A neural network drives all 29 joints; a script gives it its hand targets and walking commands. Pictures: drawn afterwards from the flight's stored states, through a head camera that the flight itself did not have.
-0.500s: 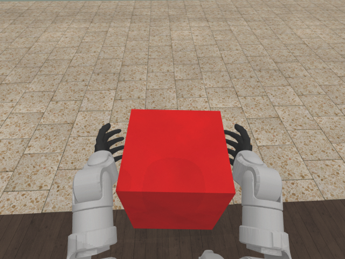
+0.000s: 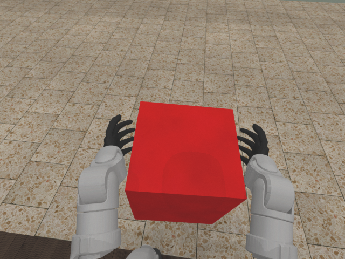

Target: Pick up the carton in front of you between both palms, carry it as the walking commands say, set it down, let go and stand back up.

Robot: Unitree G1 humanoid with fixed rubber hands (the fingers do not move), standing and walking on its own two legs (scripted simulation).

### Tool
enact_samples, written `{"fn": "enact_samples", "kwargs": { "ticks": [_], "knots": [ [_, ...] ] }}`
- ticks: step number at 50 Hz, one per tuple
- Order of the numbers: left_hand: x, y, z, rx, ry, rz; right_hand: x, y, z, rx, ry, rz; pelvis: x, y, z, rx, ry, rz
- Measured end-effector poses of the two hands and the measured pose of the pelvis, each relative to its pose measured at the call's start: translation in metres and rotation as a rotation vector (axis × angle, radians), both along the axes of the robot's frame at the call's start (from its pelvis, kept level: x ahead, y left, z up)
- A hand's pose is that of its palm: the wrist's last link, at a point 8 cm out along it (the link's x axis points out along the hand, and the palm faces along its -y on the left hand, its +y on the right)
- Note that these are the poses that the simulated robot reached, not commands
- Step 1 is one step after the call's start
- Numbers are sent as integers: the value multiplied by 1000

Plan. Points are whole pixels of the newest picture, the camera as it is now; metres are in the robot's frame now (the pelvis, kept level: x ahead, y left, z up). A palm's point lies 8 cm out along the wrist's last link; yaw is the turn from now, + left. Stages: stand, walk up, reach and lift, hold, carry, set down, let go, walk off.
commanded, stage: carry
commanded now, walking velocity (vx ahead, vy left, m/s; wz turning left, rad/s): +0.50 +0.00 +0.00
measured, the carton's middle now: (179, 168) +0.33 +0.02 +0.01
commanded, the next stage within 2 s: none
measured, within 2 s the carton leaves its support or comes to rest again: neither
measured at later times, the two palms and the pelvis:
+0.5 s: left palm (140, 73) +0.62 +0.17 +0.08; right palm (238, 81) +0.62 -0.14 +0.07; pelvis +0.30 +0.02 -0.02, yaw +1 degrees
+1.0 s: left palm (159, 35) +0.88 +0.14 +0.08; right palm (236, 42) +0.89 -0.16 +0.06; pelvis +0.58 -0.01 -0.01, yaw +2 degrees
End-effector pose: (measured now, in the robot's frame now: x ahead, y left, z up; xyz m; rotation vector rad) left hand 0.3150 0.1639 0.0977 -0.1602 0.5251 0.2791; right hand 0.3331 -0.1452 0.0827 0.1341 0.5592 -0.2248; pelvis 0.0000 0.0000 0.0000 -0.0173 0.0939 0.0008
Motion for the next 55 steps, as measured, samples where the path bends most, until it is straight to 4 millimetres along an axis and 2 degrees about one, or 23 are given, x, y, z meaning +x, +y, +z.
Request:
{"fn": "enact_samples", "kwargs": {
  "ticks": [3, 6, 11, 13, 15, 20, 24, 27, 31, 33, 38, 43, 49, 55],
  "knots": [
    [51, 8, -2, 7, -44, -26, 45, 6, 3, -55, -44, -18, 47, 12, -17, -22, -11, -5],
    [98, 14, -20, 43, -22, -57, 82, 10, -8, -75, -26, -32, 85, 22, -34, -14, -7, -4],
    [145, 11, -48, -10, 114, -81, 112, 14, -36, 27, 106, -51, 133, 33, -25, -26, -10, -8],
    [164, 9, -48, -41, 120, -80, 127, 15, -37, 53, 107, -55, 152, 35, -20, -25, -9, -2],
    [186, 10, -40, -48, 84, -73, 149, 15, -30, 66, 70, -51, 171, 36, -17, -20, -15, -3],
    [243, 14, -27, 13, 33, -59, 216, 16, -13, 9, 24, -14, 228, 29, -15, -6, -12, -1],
    [292, 9, -23, 14, 9, -50, 269, 11, -7, 10, -1, -3, 282, 19, -20, 7, -11, 5],
    [337, -1, -25, 32, 12, -50, 311, -3, -13, -2, 4, -22, 327, 9, -28, 16, -8, 18],
    [396, -17, -34, 55, 19, -36, 374, -19, -32, 0, 10, -4, 387, -5, -47, 12, -25, 36],
    [416, -19, -39, 68, 53, -20, 401, -21, -41, -7, 44, 21, 404, -11, -46, 13, -24, 34],
    [445, -19, -51, 17, 118, 19, 448, -17, -49, 48, 113, 42, 447, -23, -31, 36, -25, 45],
    [488, -20, -40, 19, 102, 6, 492, -16, -41, 58, 98, 47, 497, -24, -18, 48, -13, 47],
    [553, -20, -19, 45, 47, -53, 547, -15, -22, 30, 38, 41, 569, -14, -12, 60, 6, 28],
    [615, -6, -27, 48, 45, -121, 596, 3, -25, 30, 29, 61, 658, 10, -25, 48, 7, 14]
  ]
}}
